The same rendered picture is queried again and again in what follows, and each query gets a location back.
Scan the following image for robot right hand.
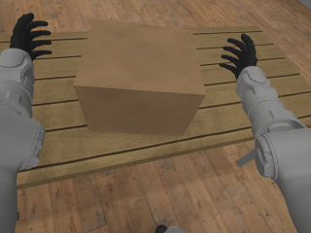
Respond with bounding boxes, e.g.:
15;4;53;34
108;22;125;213
219;33;258;80

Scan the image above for table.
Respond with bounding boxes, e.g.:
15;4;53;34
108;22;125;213
0;25;311;221

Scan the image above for carton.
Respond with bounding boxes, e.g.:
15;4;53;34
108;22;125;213
74;18;206;136

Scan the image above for robot left upper arm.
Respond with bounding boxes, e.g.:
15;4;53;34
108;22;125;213
0;109;46;233

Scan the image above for robot left forearm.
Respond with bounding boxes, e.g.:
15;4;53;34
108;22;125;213
0;48;36;118

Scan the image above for robot right forearm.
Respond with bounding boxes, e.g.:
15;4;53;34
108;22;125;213
235;66;311;139

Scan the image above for robot right upper arm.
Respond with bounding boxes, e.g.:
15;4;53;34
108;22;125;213
255;128;311;233

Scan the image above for robot left hand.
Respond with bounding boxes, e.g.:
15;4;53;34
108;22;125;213
10;13;52;61

